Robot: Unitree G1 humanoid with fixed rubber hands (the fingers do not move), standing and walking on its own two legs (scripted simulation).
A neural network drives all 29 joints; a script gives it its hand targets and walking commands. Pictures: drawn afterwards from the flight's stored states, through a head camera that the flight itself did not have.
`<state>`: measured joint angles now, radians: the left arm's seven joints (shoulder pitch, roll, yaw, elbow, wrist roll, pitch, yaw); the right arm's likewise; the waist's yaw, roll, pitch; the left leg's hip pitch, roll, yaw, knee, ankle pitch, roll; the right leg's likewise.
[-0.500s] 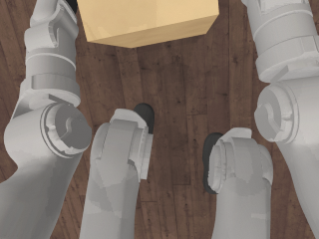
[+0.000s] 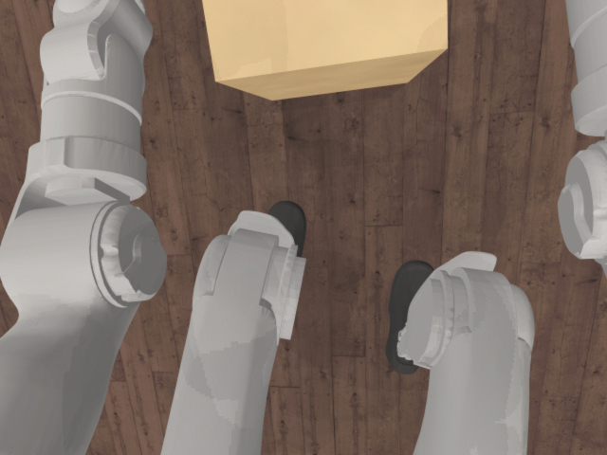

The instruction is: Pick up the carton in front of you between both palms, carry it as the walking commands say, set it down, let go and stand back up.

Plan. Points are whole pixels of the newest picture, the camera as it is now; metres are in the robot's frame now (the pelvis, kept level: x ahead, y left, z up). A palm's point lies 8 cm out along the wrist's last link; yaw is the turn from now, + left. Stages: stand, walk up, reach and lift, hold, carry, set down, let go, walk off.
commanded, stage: set down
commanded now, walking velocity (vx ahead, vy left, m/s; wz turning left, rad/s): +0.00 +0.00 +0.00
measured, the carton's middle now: out of the picture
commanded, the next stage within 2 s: let go in 0.80 s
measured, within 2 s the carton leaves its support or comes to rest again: neither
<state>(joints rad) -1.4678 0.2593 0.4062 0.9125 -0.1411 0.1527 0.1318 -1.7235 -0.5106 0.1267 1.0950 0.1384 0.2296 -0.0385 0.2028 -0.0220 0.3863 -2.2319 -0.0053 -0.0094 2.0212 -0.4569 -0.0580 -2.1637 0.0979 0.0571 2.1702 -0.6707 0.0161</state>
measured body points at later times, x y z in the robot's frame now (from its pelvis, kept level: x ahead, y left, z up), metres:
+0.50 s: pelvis +0.03 +0.00 +0.12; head +0.38 +0.01 +0.40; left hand +0.54 +0.28 +0.02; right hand +0.66 -0.10 +0.01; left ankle +0.14 +0.13 -0.36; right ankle +0.08 -0.11 -0.36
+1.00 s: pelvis +0.04 +0.01 +0.25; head +0.36 +0.01 +0.57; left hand +0.51 +0.27 +0.15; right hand +0.62 -0.12 +0.15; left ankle +0.14 +0.13 -0.36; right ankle +0.08 -0.11 -0.36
